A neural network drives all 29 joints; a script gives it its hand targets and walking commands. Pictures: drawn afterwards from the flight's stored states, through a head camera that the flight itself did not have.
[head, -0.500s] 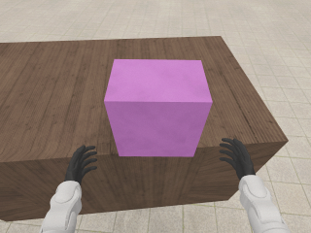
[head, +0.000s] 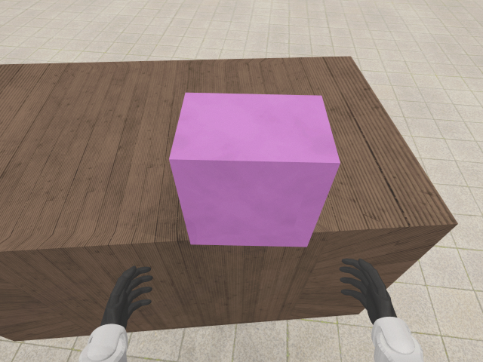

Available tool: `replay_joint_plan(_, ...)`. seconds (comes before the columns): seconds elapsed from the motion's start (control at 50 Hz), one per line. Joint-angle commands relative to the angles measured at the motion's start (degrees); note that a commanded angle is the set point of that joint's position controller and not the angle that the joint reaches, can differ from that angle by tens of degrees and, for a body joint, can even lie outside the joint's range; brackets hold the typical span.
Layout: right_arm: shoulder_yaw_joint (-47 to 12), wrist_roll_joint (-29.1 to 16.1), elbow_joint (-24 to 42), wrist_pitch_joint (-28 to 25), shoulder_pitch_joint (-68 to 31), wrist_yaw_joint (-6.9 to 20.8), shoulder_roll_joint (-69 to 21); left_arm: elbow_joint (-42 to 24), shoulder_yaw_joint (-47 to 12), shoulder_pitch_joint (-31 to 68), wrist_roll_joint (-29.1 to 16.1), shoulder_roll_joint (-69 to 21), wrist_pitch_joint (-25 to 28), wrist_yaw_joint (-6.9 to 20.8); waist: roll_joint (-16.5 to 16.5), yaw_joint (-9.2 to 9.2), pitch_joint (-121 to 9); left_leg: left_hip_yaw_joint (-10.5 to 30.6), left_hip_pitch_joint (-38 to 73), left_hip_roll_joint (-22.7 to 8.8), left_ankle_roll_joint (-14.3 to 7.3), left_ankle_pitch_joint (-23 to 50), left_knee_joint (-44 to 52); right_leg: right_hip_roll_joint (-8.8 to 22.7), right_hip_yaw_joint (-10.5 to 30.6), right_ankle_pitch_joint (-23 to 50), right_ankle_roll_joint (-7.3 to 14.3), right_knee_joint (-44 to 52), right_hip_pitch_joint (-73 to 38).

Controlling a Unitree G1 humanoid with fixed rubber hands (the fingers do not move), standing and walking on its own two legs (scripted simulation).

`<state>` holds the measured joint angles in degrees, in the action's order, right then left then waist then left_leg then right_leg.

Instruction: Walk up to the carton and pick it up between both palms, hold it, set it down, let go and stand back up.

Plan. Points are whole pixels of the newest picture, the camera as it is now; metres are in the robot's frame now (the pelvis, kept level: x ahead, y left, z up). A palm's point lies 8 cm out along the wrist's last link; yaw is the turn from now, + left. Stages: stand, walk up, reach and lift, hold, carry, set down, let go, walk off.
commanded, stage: set down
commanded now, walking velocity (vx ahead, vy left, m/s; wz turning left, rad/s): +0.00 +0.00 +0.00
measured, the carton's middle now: (251, 175) +0.43 +0.00 +0.04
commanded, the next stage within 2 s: let go in 0.82 s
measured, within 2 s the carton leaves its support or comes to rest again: neither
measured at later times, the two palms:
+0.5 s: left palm (115, 342) +0.16 +0.22 -0.07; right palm (382, 333) +0.17 -0.22 -0.06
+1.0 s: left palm (116, 354) +0.14 +0.22 -0.08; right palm (387, 353) +0.15 -0.23 -0.09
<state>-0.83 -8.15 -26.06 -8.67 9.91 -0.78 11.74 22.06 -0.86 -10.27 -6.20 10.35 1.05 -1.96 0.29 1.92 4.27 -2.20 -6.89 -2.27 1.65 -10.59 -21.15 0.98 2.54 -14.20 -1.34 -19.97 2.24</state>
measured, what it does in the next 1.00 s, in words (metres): stands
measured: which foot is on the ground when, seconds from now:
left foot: down 0.00-1.00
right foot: down 0.00-1.00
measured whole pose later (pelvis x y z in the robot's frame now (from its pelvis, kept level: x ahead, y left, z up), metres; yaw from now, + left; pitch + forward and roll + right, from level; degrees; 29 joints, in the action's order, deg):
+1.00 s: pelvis +0.00 -0.01 +0.00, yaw +0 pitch -5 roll +0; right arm 1.7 0.8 -42.7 -11.1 10.2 0.4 10.1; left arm 31.2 0.2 -11.7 -0.8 11.2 -7.0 -0.5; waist 0.4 0.9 4.9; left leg -2.5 -5.5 -2.8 2.0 -11.0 -21.5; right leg 0.5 2.9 -15.1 -0.9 -21.6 1.6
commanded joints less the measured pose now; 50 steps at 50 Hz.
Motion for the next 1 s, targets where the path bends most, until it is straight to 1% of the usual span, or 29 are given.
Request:
replay_joint_plan(0.0,2.33,0.89,6.6,-3.18,-5.94,0.15,6.4,-8.26,2.18,5.66,1.03,4.89,2.23,-0.22,0.06,0.04,-9.15,-1.6,8.87,3.23,2.47,15.32,0.6,-2.7,-1.74,13.1,1.87,4.0,5.46)
replay_joint_plan(0.02,3.59,0.04,12.69,-3.81,-8.03,0.02,6.23,-15.61,3.23,8.77,-0.06,7.54,3.21,-0.75,-0.08,0.59,-12.58,-1.78,8.31,3.53,2.11,14.78,0.28,-2.69,-1.62,13.83,1.79,3.11,4.33)
replay_joint_plan(0.04,2.39,2.03,1.24,-2.27,-5.41,0.18,6.3,-4.04,1.38,4.95,2.24,4.65,0.93,-0.2,-1.35,-1.13,-6.16,-1.35,8.92,3.28,2.43,13.92,0.24,-2.63,-1.59,12.61,2.32,3.53,7.4)
replay_joint_plan(0.06,3.53,0.48,11.67,-3.57,-6.94,-0.03,6.54,-14.12,3.21,7.08,-0.25,7.63,1.97,-0.39,-0.06,0.8,-12.55,-1.45,9.65,3.16,1.96,15.3,0.43,-2.61,-1.93,14.24,1.71,3.19,4.67)
replay_joint_plan(0.12,2.67,1.24,8.41,-3.88,-4.91,0.08,5.66,-10.17,2.36,4.8,0.43,5.88,2.88,-0.45,0.61,0.1,-9.01,-1.55,8.26,3.43,2.29,15.59,0.39,-2.4,-1.56,14.92,1.52,3.28,5.23)
replay_joint_plan(0.14,2.18,3.6,-3.56,-1.92,-3.71,0.31,6.54,0.54,1.44,2.44,4.03,3.72,-0.16,0.52,-1.63,-0.91,-3.64,-1.7,9.34,3.4,2.83,13.5,0.76,-2.53,-1.88,11.92,2.46,4.37,7.75)
replay_joint_plan(0.18,4.08,1.79,9.25,-4.11,-6.64,0.31,6.32,-13.93,1.78,6.8,0.66,6.15,1.61,-0.91,-0.92,0.27,-10.24,-1.97,8.93,3.24,2.09,13.71,0.52,-2.8,-2.29,11.74,2.03,3.21,6.72)
replay_joint_plan(0.2,2.84,3.47,1.02,-3.44,-3.68,0.68,5.74,-4.96,1.42,3.19,2.9,4.56,0.75,-0.68,-0.85,-0.23,-5.66,-1.95,8.32,3.26,2.45,13.74,0.24,-2.83,-2.24,10.87,2.39,3.66,7.91)
replay_joint_plan(0.22,4.42,2.02,10.39,-4.37,-7.6,0.68,5.76,-14.06,3.38,7.95,1.08,7.72,1.64,-1.22,-0.97,0.91,-11.95,-2.03,8.3,3.21,1.89,14.02,0.33,-2.67,-2.19,11.84,1.91,3.08,5.82)
replay_joint_plan(0.24,3.08,3.53,0.61,-3.47,-4.71,1.01,5.75,-4.68,1.5,4.01,3.08,5.22,0.28,-1.03,-1.19,-0.46,-5.98,-2.31,7.52,3.26,2.21,12.52,0.41,-2.99,-2.25,10.74,2.21,3.2,7.57)
replay_joint_plan(0.26,4.21,1.94,11.41,-4.62,-7.19,0.89,6.2,-14.33,2.88,7.07,0.26,7.42,2.01,-1.28,0.48,0.74,-11.92,-1.85,6.9,3.18,1.77,13.33,0.31,-2.63,-1.88,12.66,1.59,2.7,4.76)
replay_joint_plan(0.28,3.52,4.64,-1.0,-3.01,-4.0,1.04,6.05,-2.05,1.13,2.7,2.87,4.41,-0.32,-0.57,-0.17,-1.39,-5.33,-2.3,7.31,3.09,2.04,11.14,0.8,-2.77,-2.34,10.6,1.9,3.5,7.74)
replay_joint_plan(0.3,3.95,3.86,4.51,-3.34,-6.03,0.9,5.93,-7.24,2.42,5.79,1.77,6.06,-0.09,-0.26,0.17,-0.23,-8.83,-2.2,7.57,3.05,1.67,11.37,0.88,-2.49,-2.06,10.82,1.65,3.64,6.71)
replay_joint_plan(0.46,3.91,5.63,-3.26,-3.31,-4.84,1.18,5.54,-0.85,2.32,4.16,3.68,5.42,-1.7,0.09,-0.26,-0.41,-5.86,-2.6,7.58,2.96,1.7,9.94,0.96,-2.79,-2.4,7.61,1.91,3.72,8.48)
replay_joint_plan(0.52,4.83,5.02,-0.15,-4.02,-5.87,1.22,5.51,-5.45,2.37,5.91,3.15,5.7,-1.58,-0.23,-0.2,-0.36,-6.86,-2.82,7.72,3.05,1.67,9.5,0.8,-2.68,-2.74,7.73,1.77,3.44,8.58)
replay_joint_plan(0.54,4.71,6.17,-4.36,-3.46,-4.86,1.3,5.28,-1.57,2.2,4.37,4.05,5.35,-2.35,-0.07,-0.37,-0.96,-5.5,-2.83,8.42,2.83,1.58,9.57,0.77,-2.84,-2.81,7.53,1.81,3.61,9.02)
replay_joint_plan(0.56,5.09,5.27,0.89,-4.17,-6.36,1.32,5.47,-6.43,3.21,6.3,3.27,6.76,-1.43,-0.38,-0.31,-0.32,-7.62,-2.8,8.0,2.84,1.4,9.92,0.84,-2.59,-2.66,8.19,1.5,3.31,7.8)
replay_joint_plan(0.58,4.52,6.0,-3.48,-3.78,-4.98,1.28,5.54,-1.47,2.61,4.15,3.85,6.04,-2.19,-0.19,0.08,-0.85,-5.37,-2.81,7.59,2.95,1.2,9.53,0.85,-2.65,-2.61,8.48,1.58,3.22,9.17)
replay_joint_plan(0.6,4.68,5.48,-0.69,-3.94,-6.01,1.23,5.45,-4.93,3.65,5.6,3.4,7.28,-2.08,-0.2,-0.22,-0.15,-7.81,-2.71,8.46,3.06,1.04,11.26,0.48,-2.51,-2.43,10.13,1.39,2.97,7.88)
replay_joint_plan(0.62,4.08,6.52,-7.0,-3.34,-3.53,1.19,5.24,1.47,3.28,2.16,5.18,6.17,-3.16,0.2,0.09,-0.63,-4.0,-3.01,8.89,2.91,0.91,10.55,0.93,-2.72,-2.81,9.24,1.42,3.5,8.97)
replay_joint_plan(0.64,4.89,5.67,0.39,-4.42,-5.93,1.07,5.33,-5.72,4.19,6.02,3.42,7.54,-2.2,0.23,0.74,0.14,-8.36,-2.96,8.43,2.97,0.74,10.97,0.83,-2.67,-2.66,9.84,1.13,3.31,6.98)
replay_joint_plan(0.66,3.95,7.42,-10.02,-3.26,-3.45,1.24,5.29,4.52,2.64,1.75,5.8,4.94,-4.25,0.61,-0.73,-0.94,-2.01,-3.06,9.03,2.75,1.15,9.7,1.08,-2.74,-3.05,7.49,1.71,3.88,10.28)
replay_joint_plan(0.68,4.74,6.12,-1.28,-4.35,-6.22,1.21,4.8,-4.33,4.36,5.77,3.92,7.44,-3.16,0.6,0.5,0.28,-7.45,-3.04,9.62,2.78,0.79,11.3,0.95,-2.76,-3.27,8.99,1.39,3.81,8.23)
replay_joint_plan(0.7,4.04,7.79,-9.87,-3.56,-4.49,1.39,5.02,3.13,3.12,3.27,6.09,5.59,-4.49,0.63,-0.41,-0.86,-3.35,-3.19,10.25,2.76,0.87,10.1,0.96,-2.72,-3.14,7.53,1.56,4.1,10.8)
replay_joint_plan(0.72,4.65,6.57,-1.97,-4.65,-6.81,1.32,4.9,-4.22,4.5,6.08,4.24,7.84,-3.47,0.32,0.08,0.44,-8.23,-3.16,10.16,2.7,0.66,11.21,0.67,-2.93,-3.57,8.82,1.29,3.4,8.88)
replay_joint_plan(0.74,4.44,7.52,-7.29,-4.7,-4.65,1.39,4.97,0.59,3.09,3.31,5.14,6.25,-3.6,0.29,-0.33,-0.68,-5.31,-3.0,10.14,2.61,0.92,11.82,0.3,-2.91,-3.38,9.54,1.32,3.4,9.92)
replay_joint_plan(0.76,4.89,7.09,-3.28,-5.33,-5.85,1.32,4.63,-3.5,3.96,5.46,4.27,7.24,-3.05,0.36,0.27,0.02,-8.44,-3.29,10.8,2.71,0.73,12.49,0.18,-2.81,-3.5,10.79,1.03,3.25,8.82)
replay_joint_plan(0.78,4.38,7.66,-7.61,-5.07,-4.9,1.3,4.71,0.43,3.07,3.78,5.2,6.23,-3.76,0.38,-0.89,-1.01,-5.12,-2.98,10.51,2.82,0.94,11.97,0.33,-2.76,-3.35,10.42,1.3,3.47,10.41)
replay_joint_plan(0.98,4.9,8.85,-9.87,-5.6,-6.02,0.89,5.22,-0.51,3.0,5.04,5.63,7.1,-5.72,1.0,-0.9,-1.32,-6.48,-3.09,12.26,2.67,0.96,12.95,-0.01,-3.31,-4.61,11.06,1.18,3.31,11.07)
